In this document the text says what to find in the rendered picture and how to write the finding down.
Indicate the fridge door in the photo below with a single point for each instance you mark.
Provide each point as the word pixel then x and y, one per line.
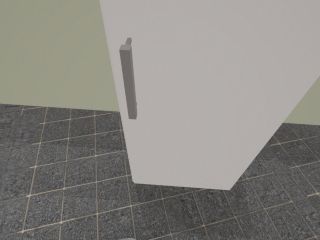
pixel 214 80

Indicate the handle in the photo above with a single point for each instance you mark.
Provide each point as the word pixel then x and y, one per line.
pixel 126 59

